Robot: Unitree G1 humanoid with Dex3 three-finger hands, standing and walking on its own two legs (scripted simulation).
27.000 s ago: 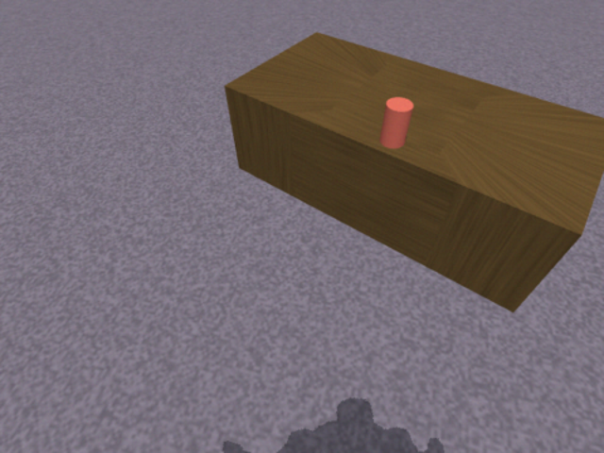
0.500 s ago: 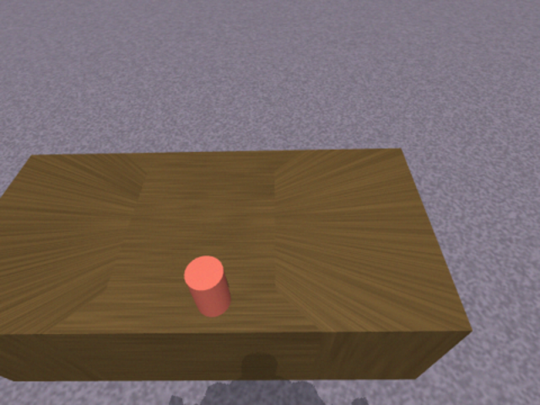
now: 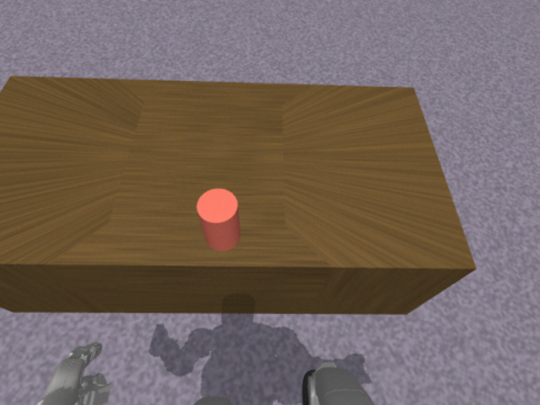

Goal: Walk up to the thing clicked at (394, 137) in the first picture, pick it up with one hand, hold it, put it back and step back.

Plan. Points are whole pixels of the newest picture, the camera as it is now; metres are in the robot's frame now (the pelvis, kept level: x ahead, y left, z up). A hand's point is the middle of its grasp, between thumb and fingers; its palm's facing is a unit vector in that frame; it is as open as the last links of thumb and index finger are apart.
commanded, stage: step back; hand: left
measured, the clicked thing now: (220, 221) +0.51 +0.11 -0.23
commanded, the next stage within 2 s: none
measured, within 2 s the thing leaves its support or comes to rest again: neither
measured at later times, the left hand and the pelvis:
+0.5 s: hand out of the picture +0.03 +0.25 -0.13, palm faces -0.09 -0.91 -0.40, open 7.3 cm; pelvis -0.09 +0.00 +0.01, yaw -5 degrees
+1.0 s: hand out of the picture -0.11 +0.28 -0.14, palm faces -0.09 -0.92 -0.38, open 7.3 cm; pelvis -0.22 +0.01 +0.01, yaw -5 degrees
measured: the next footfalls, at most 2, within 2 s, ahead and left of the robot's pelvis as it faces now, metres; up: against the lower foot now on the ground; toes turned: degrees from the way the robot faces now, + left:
right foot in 0.36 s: -0.06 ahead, -0.11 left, +0.00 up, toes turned -2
left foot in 0.72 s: -0.11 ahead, +0.13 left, +0.00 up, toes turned -4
